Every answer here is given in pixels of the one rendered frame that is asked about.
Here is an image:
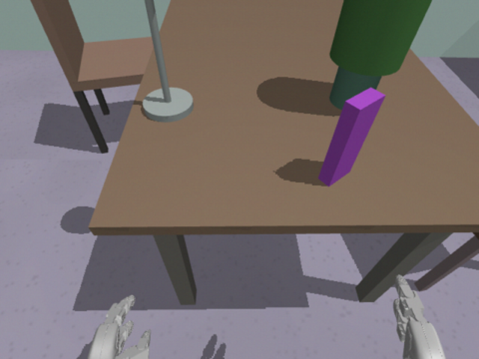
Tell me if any table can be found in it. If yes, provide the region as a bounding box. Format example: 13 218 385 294
88 0 479 305

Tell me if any chair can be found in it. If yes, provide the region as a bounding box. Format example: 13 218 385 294
414 233 479 292
31 0 153 153

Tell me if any left robot hand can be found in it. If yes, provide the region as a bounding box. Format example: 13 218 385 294
88 295 150 359

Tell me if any right robot hand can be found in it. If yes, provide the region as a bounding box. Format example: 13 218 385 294
393 274 446 359

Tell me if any desk lamp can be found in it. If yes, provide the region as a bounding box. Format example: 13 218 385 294
143 0 193 123

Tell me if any potted plant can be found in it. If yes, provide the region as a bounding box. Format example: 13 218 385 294
329 0 432 110

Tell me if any carton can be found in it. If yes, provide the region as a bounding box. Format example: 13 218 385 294
318 88 385 187

